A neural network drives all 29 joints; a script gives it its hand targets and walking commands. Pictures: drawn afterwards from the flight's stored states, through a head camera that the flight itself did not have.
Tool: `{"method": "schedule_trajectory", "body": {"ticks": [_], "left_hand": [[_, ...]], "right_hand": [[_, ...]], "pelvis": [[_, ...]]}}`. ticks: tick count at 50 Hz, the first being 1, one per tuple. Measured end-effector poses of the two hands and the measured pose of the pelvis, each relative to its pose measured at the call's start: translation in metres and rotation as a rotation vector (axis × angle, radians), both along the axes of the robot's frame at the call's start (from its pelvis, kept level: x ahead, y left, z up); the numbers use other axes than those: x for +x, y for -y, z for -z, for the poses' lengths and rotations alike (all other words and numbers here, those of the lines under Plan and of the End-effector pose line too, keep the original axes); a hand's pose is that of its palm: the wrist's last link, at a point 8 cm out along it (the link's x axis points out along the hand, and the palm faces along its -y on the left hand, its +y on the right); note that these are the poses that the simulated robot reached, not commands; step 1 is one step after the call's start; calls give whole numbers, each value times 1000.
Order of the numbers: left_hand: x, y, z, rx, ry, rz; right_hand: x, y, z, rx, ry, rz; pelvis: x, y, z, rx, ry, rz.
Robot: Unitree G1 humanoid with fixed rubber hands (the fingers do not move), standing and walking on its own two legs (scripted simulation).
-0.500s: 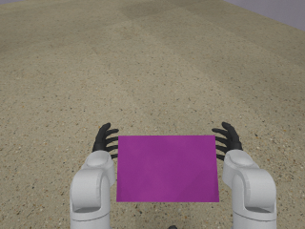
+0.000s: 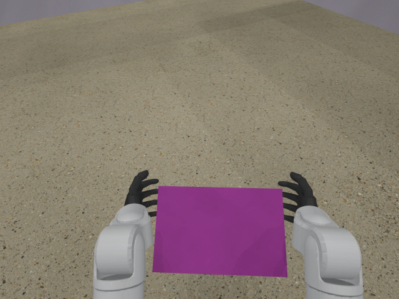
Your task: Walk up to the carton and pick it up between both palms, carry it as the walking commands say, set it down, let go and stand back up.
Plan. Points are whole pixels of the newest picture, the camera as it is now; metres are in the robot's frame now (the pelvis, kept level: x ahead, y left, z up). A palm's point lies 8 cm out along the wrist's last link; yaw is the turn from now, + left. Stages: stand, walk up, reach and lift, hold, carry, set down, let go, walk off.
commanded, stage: carry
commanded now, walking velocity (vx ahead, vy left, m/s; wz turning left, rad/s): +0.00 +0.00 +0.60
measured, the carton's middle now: (217, 226) +0.28 -0.01 -0.01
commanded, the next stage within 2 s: none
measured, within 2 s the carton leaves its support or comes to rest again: neither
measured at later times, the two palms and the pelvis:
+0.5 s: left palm out of the picture +0.12 +0.25 +0.09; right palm (238, 250) +0.19 -0.04 +0.08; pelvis -0.09 +0.04 -0.01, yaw +15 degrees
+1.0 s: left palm out of the picture +0.04 +0.29 +0.09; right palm (210, 293) +0.13 +0.01 +0.09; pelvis -0.15 +0.07 -0.01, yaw +18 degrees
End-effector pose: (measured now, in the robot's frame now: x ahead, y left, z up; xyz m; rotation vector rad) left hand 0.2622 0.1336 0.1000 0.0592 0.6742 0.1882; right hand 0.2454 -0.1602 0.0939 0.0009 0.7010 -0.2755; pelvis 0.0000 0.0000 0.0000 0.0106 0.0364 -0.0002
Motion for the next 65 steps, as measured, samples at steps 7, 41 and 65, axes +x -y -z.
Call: {"method": "schedule_trajectory", "body": {"ticks": [7, 41, 65], "left_hand": [[-41, -52, 8, -22, 46, -112], [-207, -146, 9, -30, 9, -367], [-214, -137, 18, -8, 7, -336]], "right_hand": [[-4, -53, -4, -30, 48, -107], [-99, -160, 0, -31, 17, -371], [-113, -148, 17, -18, 11, -366]], "pelvis": [[-25, -22, 13, -15, -15, -100], [-131, -62, 8, -19, -2, -303], [-160, -52, 7, -14, -4, -304]]}}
